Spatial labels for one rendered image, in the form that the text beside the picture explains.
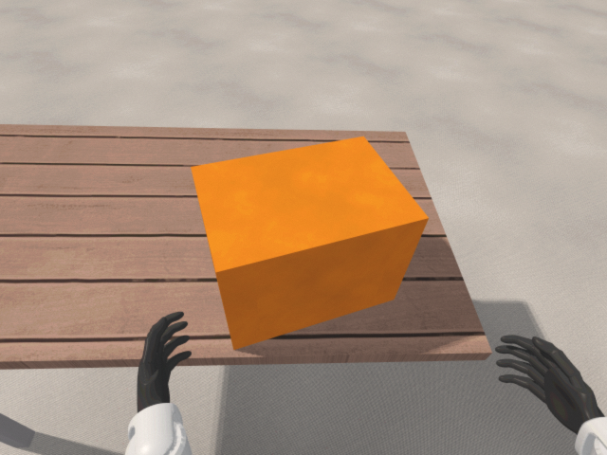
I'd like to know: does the carton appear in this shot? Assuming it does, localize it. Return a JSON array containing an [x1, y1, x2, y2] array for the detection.
[[191, 136, 429, 350]]

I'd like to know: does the left robot forearm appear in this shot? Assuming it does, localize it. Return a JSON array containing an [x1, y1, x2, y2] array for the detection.
[[125, 403, 193, 455]]

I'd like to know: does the right robot hand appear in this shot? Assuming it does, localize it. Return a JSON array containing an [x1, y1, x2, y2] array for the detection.
[[495, 335, 605, 435]]

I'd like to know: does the table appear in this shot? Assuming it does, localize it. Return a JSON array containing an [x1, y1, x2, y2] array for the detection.
[[0, 124, 492, 447]]

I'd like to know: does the left robot hand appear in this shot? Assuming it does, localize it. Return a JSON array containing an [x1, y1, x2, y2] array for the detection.
[[137, 312, 192, 413]]

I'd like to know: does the right robot forearm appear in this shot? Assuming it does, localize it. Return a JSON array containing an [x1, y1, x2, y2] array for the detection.
[[575, 417, 607, 455]]

